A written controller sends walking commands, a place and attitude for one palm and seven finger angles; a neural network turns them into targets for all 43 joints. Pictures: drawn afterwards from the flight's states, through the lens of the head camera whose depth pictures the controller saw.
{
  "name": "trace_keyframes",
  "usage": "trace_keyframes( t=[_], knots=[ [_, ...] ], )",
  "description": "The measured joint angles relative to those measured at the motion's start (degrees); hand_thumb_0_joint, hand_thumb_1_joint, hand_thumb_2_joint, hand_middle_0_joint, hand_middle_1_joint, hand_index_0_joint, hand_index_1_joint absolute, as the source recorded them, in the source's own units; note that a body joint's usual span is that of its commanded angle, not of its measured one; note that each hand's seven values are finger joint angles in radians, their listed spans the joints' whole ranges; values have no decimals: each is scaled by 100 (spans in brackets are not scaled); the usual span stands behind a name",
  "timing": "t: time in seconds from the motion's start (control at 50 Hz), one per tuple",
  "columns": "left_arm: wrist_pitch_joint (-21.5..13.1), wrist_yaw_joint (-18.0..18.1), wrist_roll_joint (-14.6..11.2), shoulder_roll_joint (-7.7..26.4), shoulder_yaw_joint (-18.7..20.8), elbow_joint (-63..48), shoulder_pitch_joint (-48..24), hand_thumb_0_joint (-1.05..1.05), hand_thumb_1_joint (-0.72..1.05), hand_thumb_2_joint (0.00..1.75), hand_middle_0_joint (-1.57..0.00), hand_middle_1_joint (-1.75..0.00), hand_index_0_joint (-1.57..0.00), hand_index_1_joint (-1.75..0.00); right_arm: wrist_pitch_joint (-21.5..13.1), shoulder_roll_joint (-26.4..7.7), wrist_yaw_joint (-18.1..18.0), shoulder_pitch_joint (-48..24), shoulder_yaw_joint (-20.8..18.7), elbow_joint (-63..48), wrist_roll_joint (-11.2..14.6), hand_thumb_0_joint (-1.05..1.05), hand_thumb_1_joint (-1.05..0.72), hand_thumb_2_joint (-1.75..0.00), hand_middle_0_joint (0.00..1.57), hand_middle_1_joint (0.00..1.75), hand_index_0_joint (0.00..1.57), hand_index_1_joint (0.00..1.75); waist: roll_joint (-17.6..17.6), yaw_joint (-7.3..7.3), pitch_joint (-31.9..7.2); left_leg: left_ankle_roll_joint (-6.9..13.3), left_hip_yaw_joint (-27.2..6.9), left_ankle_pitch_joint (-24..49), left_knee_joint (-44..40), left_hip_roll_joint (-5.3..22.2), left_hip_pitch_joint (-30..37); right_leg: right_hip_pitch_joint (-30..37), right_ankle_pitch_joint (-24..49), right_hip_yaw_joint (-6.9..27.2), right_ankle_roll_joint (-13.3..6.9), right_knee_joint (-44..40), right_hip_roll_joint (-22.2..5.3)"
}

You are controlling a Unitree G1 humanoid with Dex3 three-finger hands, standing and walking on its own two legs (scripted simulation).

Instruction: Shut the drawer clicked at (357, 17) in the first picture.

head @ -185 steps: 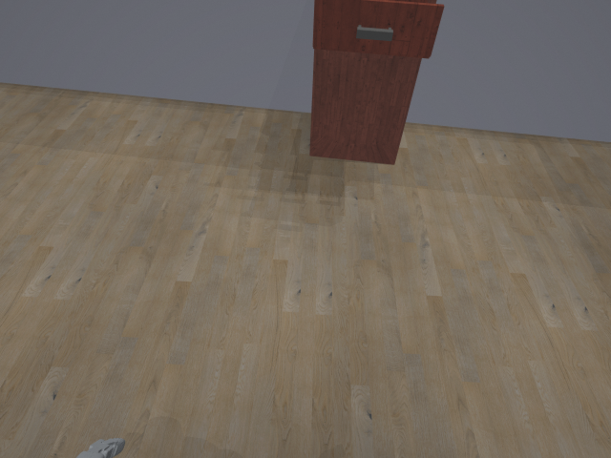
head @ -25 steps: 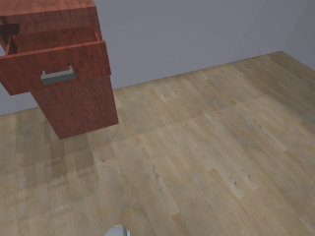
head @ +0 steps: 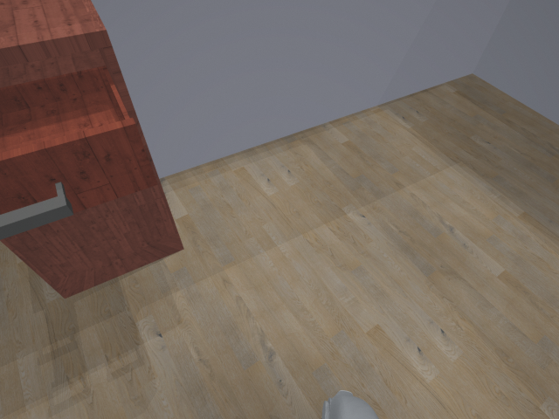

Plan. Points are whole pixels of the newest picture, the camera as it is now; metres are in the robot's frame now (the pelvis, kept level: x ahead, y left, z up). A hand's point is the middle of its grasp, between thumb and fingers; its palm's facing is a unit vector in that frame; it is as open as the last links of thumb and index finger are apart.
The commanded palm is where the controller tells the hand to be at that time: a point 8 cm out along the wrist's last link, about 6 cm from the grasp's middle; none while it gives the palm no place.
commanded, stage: turn to face it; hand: left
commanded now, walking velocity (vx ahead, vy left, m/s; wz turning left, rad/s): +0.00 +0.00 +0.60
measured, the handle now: (29, 207) +0.43 +0.45 +0.01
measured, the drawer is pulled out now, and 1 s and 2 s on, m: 0.30 0.30 0.30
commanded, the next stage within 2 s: take the last steps up to it in 0.90 s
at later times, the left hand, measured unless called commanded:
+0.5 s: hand out of the picture +0.11 +0.21 -0.20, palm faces +0.31 -0.93 -0.18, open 7.3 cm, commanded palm none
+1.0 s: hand out of the picture +0.02 +0.15 -0.16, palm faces +0.46 -0.84 -0.28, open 7.4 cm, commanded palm none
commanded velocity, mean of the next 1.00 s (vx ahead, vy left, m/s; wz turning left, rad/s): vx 0.01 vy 0.00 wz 0.41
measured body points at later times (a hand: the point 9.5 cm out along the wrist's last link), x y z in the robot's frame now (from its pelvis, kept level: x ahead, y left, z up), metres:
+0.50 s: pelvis +0.06 +0.00 -0.03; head +0.07 +0.03 +0.42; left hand +0.09 +0.26 -0.18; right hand +0.21 -0.24 -0.15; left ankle +0.07 +0.10 -0.75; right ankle +0.12 -0.12 -0.73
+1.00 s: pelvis +0.06 -0.05 -0.01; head +0.08 -0.07 +0.44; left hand +0.00 +0.19 -0.14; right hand +0.22 -0.24 -0.17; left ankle +0.03 +0.08 -0.69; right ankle +0.11 -0.14 -0.74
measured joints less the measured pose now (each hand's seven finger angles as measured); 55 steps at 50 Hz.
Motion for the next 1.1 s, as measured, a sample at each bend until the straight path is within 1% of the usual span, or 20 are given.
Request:
trace_keyframes(
  t=[0.08, 0.12, 0.16, 0.2, 0.24, 0.34, 0.42, 0.46, 0.48, 0.52, 0.56, 0.6, 0.66, 0.76, 0.84, 0.9, 0.94, 0.98, 1.04, 1.1],
  knots=[
    [-180, 52, 11, -4, -103, -70, -258, 0, 91, 90, -20, -30, -20, -30, 102, 114, 32, 309, 32, 189, 31, 0, -91, -90, 20, 30, 20, 30, 23, -206, 27, -219, -159, -496, 556, 51, 11, 790, 614, -165, -15, -1505, 105],
    [-301, 91, 17, -107, -138, -67, -395, 0, 91, 90, -20, -30, -20, -30, 221, 104, 57, 345, 24, 286, 84, 1, -91, -90, 20, 30, 20, 30, 181, -218, 33, -191, -499, -975, 1479, 156, -353, 880, 72, -318, -186, -1382, 149],
    [-335, 100, -4, -230, -205, -124, -517, 0, 91, 90, -20, -30, -20, -30, 375, 74, 38, 270, 0, 261, 124, 1, -91, -90, 20, 30, 20, 30, 313, -261, 96, -146, -992, -1498, 2721, 52, -906, 975, -200, -507, -295, -1265, 111],
    [-316, 136, -22, -319, -231, -192, -565, 0, 91, 90, -20, -30, -20, -30, 480, 51, 42, 133, -22, 207, 122, 1, -91, -90, 20, 30, 19, 30, 315, -222, 103, -163, -1182, -1523, 3696, -58, -1403, 1127, -191, -627, -293, -1381, 52],
    [-257, 186, -28, -381, -242, -224, -556, 0, 91, 90, -20, -30, -20, -30, 545, 4, 68, -32, -59, 101, 111, 1, -91, -90, 20, 30, 19, 30, 294, -195, 63, -188, -1244, -1319, 4138, -89, -1778, 1290, -144, -750, -288, -1570, 14],
    [-127, 256, -6, -297, -160, -316, -487, -1, 92, 90, -21, -30, -21, -30, 616, -157, 134, -424, -159, -276, 64, 1, -91, -90, 20, 30, 19, 30, 179, -142, -126, -240, -1141, -921, 3598, -24, -2112, 1525, -121, -1079, -211, -1800, -108],
    [-13, 245, 27, -110, -93, -355, -410, -1, 91, 90, -21, -30, -21, -30, 606, -298, 175, -686, -208, -580, 45, 1, -91, -90, 19, 30, 19, 30, 35, -49, -148, -215, -1010, -749, 2608, 6, -1904, 1534, -291, -1316, -108, -1544, -266],
    [45, 224, -2, -16, -58, -390, -313, -1, 91, 90, -21, -30, -21, -30, 551, -408, 192, -741, -221, -749, 30, 1, -91, -90, 19, 30, 19, 30, 20, -8, -157, -173, -1011, -280, 1769, -19, -1613, 1436, -486, -1416, -18, -1176, -369],
    [91, 206, -33, 48, -33, -402, -265, 0, 91, 90, -21, -30, -21, -30, 510, -441, 189, -775, -237, -806, 13, 0, -91, -90, 19, 30, 19, 30, -16, -5, -162, 26, -1039, -114, 1713, -78, -1648, 1307, -746, -1356, 74, -882, -416],
    [222, 185, -48, 207, 20, -391, -200, 0, 91, 90, -20, -30, -21, -30, 457, -439, 171, -854, -217, -893, -18, 0, -91, -90, 19, 30, 19, 30, -126, 20, -106, 259, -1055, -145, 1868, -181, -1737, 906, -1574, -765, 191, 53, -288],
    [299, 165, -25, 319, 77, -348, -152, 0, 91, 90, -20, -30, -20, -30, 423, -429, 138, -858, -175, -945, -23, 0, -91, -90, 19, 30, 19, 30, -160, 38, -82, 321, -1102, -71, 1668, -260, -1680, 543, -1658, -307, 234, 939, -103],
    [310, 141, -19, 381, 102, -321, -104, 0, 91, 90, -20, -30, -20, -30, 433, -433, 100, -848, -138, -956, -14, 0, -91, -90, 19, 30, 19, 30, -133, 65, -66, 294, -1165, 147, 1299, -340, -1560, 324, -1367, -40, 272, 1442, 7],
    [279, 124, -37, 418, 89, -319, 19, 1, 91, 90, -20, -30, -20, -30, 453, -442, 74, -844, -96, -945, 9, 0, -90, -90, 20, 30, 19, 30, -42, 113, -64, 332, -1242, 447, 790, -440, -1383, 279, -1087, 174, 328, 1472, 88],
    [298, 166, -68, 405, 42, -288, 164, 1, 91, 90, -20, -30, -20, -30, 487, -402, 87, -838, -63, -914, 12, 1, -90, -90, 20, 30, 20, 30, 116, 97, -80, 299, -1401, 687, 430, -526, -1257, 694, -1301, 302, 341, 514, 200],
    [243, 191, -93, 299, -27, -292, 184, 1, 91, 90, -20, -30, -20, -30, 557, -383, 120, -845, -59, -846, 9, 1, -90, -90, 20, 30, 20, 30, 231, 62, -83, 203, -1532, 716, 503, -566, -1320, 1210, -1255, 296, 270, -565, 324],
    [108, 209, -81, 164, -95, -322, 221, 1, 91, 90, -20, -30, -20, -30, 610, -416, 147, -827, -87, -782, 61, 1, -90, -90, 20, 30, 20, 30, 342, 88, -119, 86, -1631, 617, 837, -589, -1519, 1694, -603, 210, 131, -1654, 400],
    [56, 210, -39, 10, -176, -321, 232, 1, 91, 90, -20, -30, -20, -30, 693, -471, 149, -828, -141, -722, 84, 1, -90, -90, 20, 30, 20, 30, 488, 84, -101, 17, -1778, -267, 1595, -622, -1783, 1711, -532, 75, -94, -1606, 423],
    [33, 210, -30, -102, -221, -345, 290, 1, 91, 90, -20, -30, -20, -30, 770, -494, 168, -803, -179, -660, 66, 1, -90, -90, 20, 30, 20, 30, 482, 94, -141, -14, -1812, -674, 2620, -690, -2081, 1781, -486, -28, -195, -1705, 351],
    [12, 213, -36, -210, -255, -323, 348, 1, 91, 90, -20, -30, -21, -30, 788, -513, 193, -797, -213, -571, 54, 1, -90, -90, 20, 30, 20, 30, 423, 99, -154, -99, -1778, -535, 3671, -613, -2279, 1906, -335, -135, -225, -1964, 292],
    [-50, 223, -17, -234, -242, -262, 409, 1, 92, 90, -21, -30, -21, -30, 759, -511, 207, -727, -225, -496, 28, 1, -90, -90, 20, 30, 19, 30, 348, 111, -193, -180, -1727, -385, 3741, -447, -2139, 1987, -224, -251, -226, -2167, 262]
  ],
)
